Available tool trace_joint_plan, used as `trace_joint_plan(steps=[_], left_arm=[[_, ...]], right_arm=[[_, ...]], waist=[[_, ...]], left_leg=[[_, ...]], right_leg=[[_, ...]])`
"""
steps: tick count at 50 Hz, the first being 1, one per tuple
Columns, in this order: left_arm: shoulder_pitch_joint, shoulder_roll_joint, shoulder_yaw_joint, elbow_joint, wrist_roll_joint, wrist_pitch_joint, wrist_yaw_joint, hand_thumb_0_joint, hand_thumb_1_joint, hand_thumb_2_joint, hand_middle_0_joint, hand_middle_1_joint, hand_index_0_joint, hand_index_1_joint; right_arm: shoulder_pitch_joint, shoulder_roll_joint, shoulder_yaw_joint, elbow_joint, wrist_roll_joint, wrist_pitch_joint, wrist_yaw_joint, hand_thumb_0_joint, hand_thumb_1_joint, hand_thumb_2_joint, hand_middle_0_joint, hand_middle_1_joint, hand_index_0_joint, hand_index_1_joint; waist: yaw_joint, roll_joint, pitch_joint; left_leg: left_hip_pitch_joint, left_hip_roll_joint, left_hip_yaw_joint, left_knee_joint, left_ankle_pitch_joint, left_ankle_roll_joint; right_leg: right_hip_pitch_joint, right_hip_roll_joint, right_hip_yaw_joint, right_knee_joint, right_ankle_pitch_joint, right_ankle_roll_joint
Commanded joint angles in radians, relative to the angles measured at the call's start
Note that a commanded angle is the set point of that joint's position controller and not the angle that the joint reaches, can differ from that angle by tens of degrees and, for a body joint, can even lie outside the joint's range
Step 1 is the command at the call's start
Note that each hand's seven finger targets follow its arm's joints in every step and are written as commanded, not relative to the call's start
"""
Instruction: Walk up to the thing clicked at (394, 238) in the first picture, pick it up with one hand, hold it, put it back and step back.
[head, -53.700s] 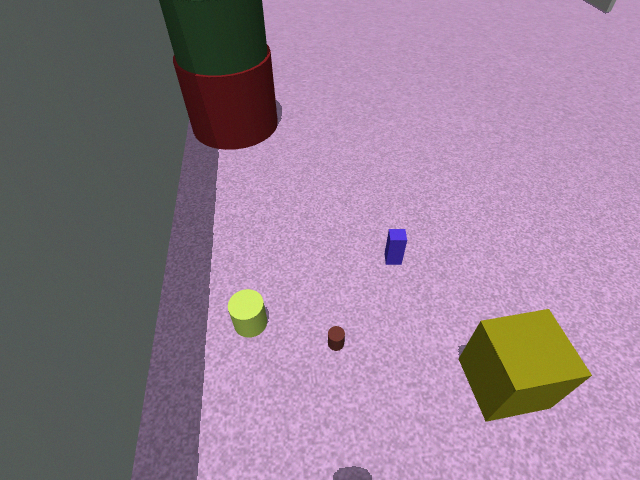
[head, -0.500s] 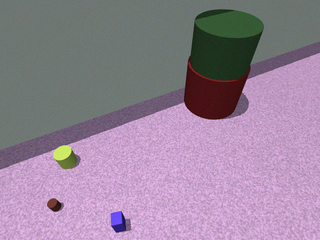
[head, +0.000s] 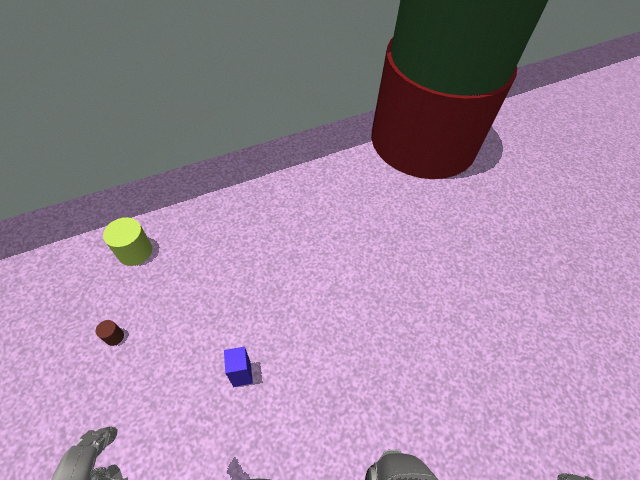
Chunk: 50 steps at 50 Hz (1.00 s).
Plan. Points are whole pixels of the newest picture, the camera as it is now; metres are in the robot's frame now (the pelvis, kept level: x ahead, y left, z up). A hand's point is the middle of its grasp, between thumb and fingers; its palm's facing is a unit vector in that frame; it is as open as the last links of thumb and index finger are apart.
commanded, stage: step back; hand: left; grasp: from the side
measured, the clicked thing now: (238, 367) +0.44 +0.21 -0.68
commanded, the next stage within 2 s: none
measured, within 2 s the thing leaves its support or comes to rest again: neither
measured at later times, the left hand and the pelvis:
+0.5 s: hand out of the picture +0.02 +0.27 -0.14, palm faces -0.13 -0.91 -0.40, open 7.4 cm; pelvis -0.11 +0.01 +0.00, yaw -6 degrees
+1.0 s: hand out of the picture -0.11 +0.29 -0.14, palm faces -0.07 -0.93 -0.36, open 7.4 cm; pelvis -0.25 +0.03 +0.01, yaw -4 degrees
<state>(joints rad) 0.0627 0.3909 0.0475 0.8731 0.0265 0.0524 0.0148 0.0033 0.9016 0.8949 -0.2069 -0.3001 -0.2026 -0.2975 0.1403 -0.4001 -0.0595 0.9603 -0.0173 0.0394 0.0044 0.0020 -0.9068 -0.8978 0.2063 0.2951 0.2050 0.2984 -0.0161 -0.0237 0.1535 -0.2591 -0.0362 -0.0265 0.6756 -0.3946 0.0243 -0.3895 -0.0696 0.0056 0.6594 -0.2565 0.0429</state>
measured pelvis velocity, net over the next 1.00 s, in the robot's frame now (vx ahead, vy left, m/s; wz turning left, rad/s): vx -0.25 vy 0.03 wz -0.08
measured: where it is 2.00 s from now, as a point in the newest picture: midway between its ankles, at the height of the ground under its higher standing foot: outside the picture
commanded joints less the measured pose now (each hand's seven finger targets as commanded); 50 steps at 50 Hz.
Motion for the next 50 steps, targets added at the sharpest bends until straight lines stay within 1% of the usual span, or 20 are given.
trace_joint_plan(steps=[1, 2, 5, 8, 15, 19, 21, 22, 23, 24, 25, 27, 29, 35, 38, 39, 40, 41, 45, 50], left_arm=[[-0.009, 0.162, 0.052, -0.113, -0.02, -0.002, 0.022, 0.0, 0.9, 0.9, -0.2, -0.3, -0.2, -0.3], [-0.042, 0.184, 0.061, -0.107, -0.008, -0.003, 0.036, 0.0, 0.9, 0.9, -0.2, -0.3, -0.2, -0.3], [0.042, 0.172, 0.059, -0.074, -0.025, -0.002, 0.032, 0.0, 0.9, 0.9, -0.2, -0.3, -0.2, -0.3], [0.08, 0.171, 0.068, -0.074, -0.012, -0.01, 0.024, 0.0, 0.9, 0.9, -0.2, -0.3, -0.2, -0.3], [0.06, 0.159, 0.073, -0.121, -0.004, -0.015, 0.014, 0.0, 0.9, 0.9, -0.2, -0.3, -0.2, -0.3], [0.133, 0.155, 0.076, -0.101, 0.002, -0.02, 0.003, 0.0, 0.9, 0.9, -0.2, -0.3, -0.2, -0.3], [0.197, 0.146, 0.08, -0.071, 0.006, -0.027, -0.001, 0.0, 0.9, 0.9, -0.2, -0.3, -0.2, -0.3], [0.213, 0.159, 0.086, -0.061, 0.013, -0.033, -0.002, 0.0, 0.9, 0.9, -0.2, -0.3, -0.2, -0.3], [0.208, 0.213, 0.098, -0.074, 0.024, -0.039, -0.001, 0.0, 0.9, 0.9, -0.2, -0.3, -0.2, -0.3], [0.155, 0.288, 0.112, -0.096, 0.008, -0.035, -0.006, 0.0, 0.9, 0.9, -0.2, -0.3, -0.2, -0.3], [0.101, 0.315, 0.115, -0.136, 0.019, -0.041, -0.004, 0.0, 0.9, 0.9, -0.2, -0.3, -0.2, -0.3], [0.024, 0.247, 0.098, -0.171, 0.002, -0.046, 0.007, 0.0, 0.9, 0.9, -0.2, -0.3, -0.2, -0.3], [0.023, 0.206, 0.091, -0.176, 0.006, -0.04, 0.013, 0.0, 0.9, 0.9, -0.2, -0.3, -0.2, -0.3], [0.091, 0.205, 0.088, -0.196, 0.013, -0.019, 0.011, 0.0, 0.9, 0.9, -0.2, -0.3, -0.2, -0.3], [0.073, 0.211, 0.078, -0.211, -0.003, -0.003, -0.001, 0.0, 0.9, 0.9, -0.2, -0.3, -0.2, -0.3], [0.1, 0.183, 0.067, -0.212, -0.004, 0.003, -0.005, 0.0, 0.9, 0.9, -0.2, -0.3, -0.2, -0.3], [0.052, 0.162, 0.067, -0.234, -0.008, -0.003, -0.002, 0.0, 0.9, 0.9, -0.2, -0.3, -0.2, -0.3], [-0.019, 0.202, 0.09, -0.229, 0.009, -0.004, 0.013, 0.0, 0.9, 0.9, -0.2, -0.3, -0.2, -0.3], [0.124, 0.185, 0.097, -0.161, -0.013, 0.003, 0.009, 0.0, 0.9, 0.9, -0.2, -0.3, -0.2, -0.3], [0.115, 0.177, 0.102, -0.168, 0.003, 0.004, 0.003, 0.0, 0.9, 0.9, -0.2, -0.3, -0.2, -0.3]], right_arm=[[0.045, -0.349, -0.087, -0.08, -0.032, -0.031, -0.013, 0.0, -0.9, -0.9, 0.2, 0.3, 0.2, 0.3], [0.058, -0.353, -0.094, -0.091, -0.023, -0.032, -0.015, 0.0, -0.9, -0.9, 0.2, 0.3, 0.2, 0.3], [-0.05, -0.235, -0.062, -0.112, -0.024, -0.036, -0.039, 0.0, -0.9, -0.9, 0.2, 0.3, 0.2, 0.3], [-0.015, -0.192, -0.058, -0.126, -0.012, -0.038, -0.046, 0.0, -0.9, -0.9, 0.2, 0.3, 0.2, 0.3], [0.077, -0.217, -0.073, -0.146, -0.007, -0.037, -0.049, 0.0, -0.9, -0.9, 0.2, 0.3, 0.2, 0.3], [0.013, -0.241, -0.072, -0.175, -0.004, -0.033, -0.041, 0.0, -0.9, -0.9, 0.2, 0.3, 0.2, 0.3], [-0.023, -0.238, -0.066, -0.181, 0.002, -0.027, -0.036, 0.0, -0.9, -0.9, 0.2, 0.3, 0.2, 0.3], [-0.029, -0.225, -0.059, -0.177, 0.007, -0.023, -0.033, 0.0, -0.9, -0.9, 0.2, 0.3, 0.2, 0.3], [-0.021, -0.201, -0.05, -0.185, 0.013, -0.023, -0.03, 0.0, -0.9, -0.9, 0.2, 0.3, 0.2, 0.3], [-0.071, -0.164, -0.044, -0.191, 0.021, -0.022, -0.032, 0.0, -0.9, -0.9, 0.2, 0.3, 0.2, 0.3], [-0.061, -0.18, -0.052, -0.18, 0.018, -0.014, -0.037, 0.0, -0.9, -0.9, 0.2, 0.3, 0.2, 0.3], [0.024, -0.192, -0.049, -0.15, 0.022, -0.01, -0.033, 0.0, -0.9, -0.9, 0.2, 0.3, 0.2, 0.3], [0.046, -0.18, -0.037, -0.141, 0.026, -0.022, -0.04, 0.0, -0.9, -0.9, 0.2, 0.3, 0.2, 0.3], [0.064, -0.157, -0.029, -0.162, 0.006, -0.034, -0.039, 0.0, -0.9, -0.9, 0.2, 0.3, 0.2, 0.3], [0.134, -0.16, -0.045, -0.133, -0.005, -0.045, -0.033, 0.0, -0.9, -0.9, 0.2, 0.3, 0.2, 0.3], [0.126, -0.213, -0.062, -0.139, -0.021, -0.048, -0.033, 0.0, -0.9, -0.9, 0.2, 0.3, 0.2, 0.3], [0.079, -0.338, -0.084, -0.161, -0.022, -0.047, -0.025, 0.0, -0.9, -0.9, 0.2, 0.3, 0.2, 0.3], [0.062, -0.37, -0.094, -0.176, -0.02, -0.051, -0.023, 0.0, -0.9, -0.9, 0.2, 0.3, 0.2, 0.3], [-0.017, -0.24, -0.06, -0.185, -0.016, -0.062, -0.044, 0.0, -0.9, -0.9, 0.2, 0.3, 0.2, 0.3], [0.061, -0.23, -0.07, -0.2, -0.012, -0.055, -0.049, 0.0, -0.9, -0.9, 0.2, 0.3, 0.2, 0.3]], waist=[[-0.006, 0.268, -0.179], [-0.045, 0.262, -0.185], [0.04, 0.17, -0.15], [0.026, 0.136, -0.187], [-0.036, 0.137, -0.211], [0.0, 0.146, -0.22], [0.038, 0.125, -0.237], [0.047, 0.104, -0.236], [0.038, -0.018, -0.221], [0.054, -0.213, -0.155], [0.059, -0.248, -0.121], [0.012, -0.112, -0.114], [0.015, -0.1, -0.126], [0.049, -0.179, -0.189], [0.009, -0.11, -0.219], [0.017, -0.016, -0.215], [0.0, 0.25, -0.17], [-0.051, 0.249, -0.141], [0.06, 0.123, -0.153], [-0.005, 0.146, -0.182]], left_leg=[[0.137, 0.344, -0.388, -0.299, 0.779, 0.107], [0.07, 0.411, -0.481, -0.333, 0.698, 0.18], [0.15, 0.247, -0.199, -0.237, 0.785, 0.068], [0.22, 0.243, -0.179, -0.204, 0.781, 0.126], [0.288, 0.308, -0.221, -0.173, 0.737, 0.2], [0.173, 0.317, -0.231, -0.187, 0.512, 0.198], [0.089, 0.291, -0.19, -0.136, 0.465, 0.152], [0.003, 0.265, -0.175, -0.114, 0.387, 0.11], [-0.126, 0.187, -0.125, -0.04, 0.244, 0.054], [-0.175, -0.017, -0.015, 0.148, -0.022, -0.011], [-0.14, -0.053, -0.046, 0.385, -0.233, -0.027], [-0.146, -0.063, -0.136, 0.529, -0.16, -0.029], [-0.189, -0.082, -0.107, 0.505, -0.127, -0.035], [-0.147, 0.0, -0.004, 0.043, -0.107, -0.034], [0.041, 0.002, 0.031, -0.262, 0.199, -0.015], [0.122, 0.127, -0.147, -0.289, 0.196, 0.029], [0.06, 0.378, -0.462, -0.366, 0.303, 0.164], [-0.073, 0.476, -0.562, -0.388, 0.378, 0.277], [0.051, 0.291, -0.228, -0.238, 0.621, 0.178], [0.18, 0.31, -0.226, -0.21, 0.607, 0.223]], right_leg=[[-0.12, 0.178, 0.106, 0.273, -0.358, -0.067], [-0.093, 0.19, 0.208, 0.412, -0.414, -0.059], [-0.174, 0.179, 0.231, 0.524, -0.227, -0.069], [-0.143, 0.173, 0.189, 0.519, -0.194, -0.037], [-0.101, 0.127, 0.135, 0.281, -0.249, -0.031], [0.034, 0.093, 0.065, 0.07, -0.21, -0.05], [0.169, 0.092, 0.032, -0.138, -0.051, -0.072], [0.249, 0.077, 0.06, -0.201, 0.046, -0.086], [0.286, -0.022, 0.23, -0.228, 0.101, -0.132], [0.156, -0.188, 0.448, -0.316, 0.144, -0.277], [0.038, -0.312, 0.56, -0.348, 0.206, -0.372], [0.045, -0.229, 0.394, -0.283, 0.355, -0.331], [0.135, -0.153, 0.268, -0.222, 0.457, -0.279], [0.322, -0.141, 0.237, -0.137, 0.458, -0.248], [0.222, -0.087, 0.196, -0.053, 0.297, -0.175], [0.051, -0.029, 0.176, 0.006, 0.116, -0.124], [-0.099, 0.154, 0.048, 0.182, -0.228, -0.066], [-0.054, 0.156, 0.149, 0.407, -0.397, -0.05], [-0.137, 0.185, 0.224, 0.647, -0.236, -0.063], [-0.153, 0.162, 0.188, 0.539, -0.26, -0.003]])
